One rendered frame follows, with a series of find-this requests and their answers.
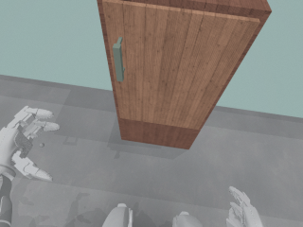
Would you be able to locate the robot left thigh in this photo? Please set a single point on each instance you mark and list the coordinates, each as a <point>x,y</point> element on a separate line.
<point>120,216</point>

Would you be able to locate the robot thigh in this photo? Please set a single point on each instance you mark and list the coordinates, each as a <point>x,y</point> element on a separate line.
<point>120,216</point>
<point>186,221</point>

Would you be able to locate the cupboard door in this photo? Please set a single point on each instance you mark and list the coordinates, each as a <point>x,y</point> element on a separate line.
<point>176,60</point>

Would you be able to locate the robot right hand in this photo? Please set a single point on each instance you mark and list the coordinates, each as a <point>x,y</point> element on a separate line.
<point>248,215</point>

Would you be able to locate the robot right thigh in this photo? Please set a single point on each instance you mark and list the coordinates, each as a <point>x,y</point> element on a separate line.
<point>186,221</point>

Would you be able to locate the left robot forearm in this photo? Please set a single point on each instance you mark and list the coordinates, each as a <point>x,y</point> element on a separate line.
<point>7,175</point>

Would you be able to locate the robot left hand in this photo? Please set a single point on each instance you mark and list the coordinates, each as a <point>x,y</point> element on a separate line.
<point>12,139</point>

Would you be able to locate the handle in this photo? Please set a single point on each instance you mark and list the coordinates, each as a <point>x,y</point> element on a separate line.
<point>117,51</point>

